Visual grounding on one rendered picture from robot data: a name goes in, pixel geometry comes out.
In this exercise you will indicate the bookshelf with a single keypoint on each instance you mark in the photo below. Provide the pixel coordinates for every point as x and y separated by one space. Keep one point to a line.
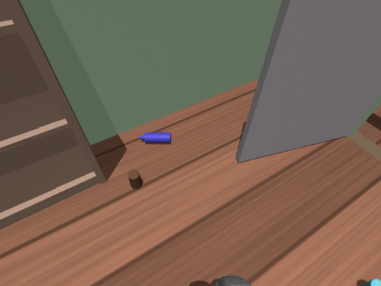
45 156

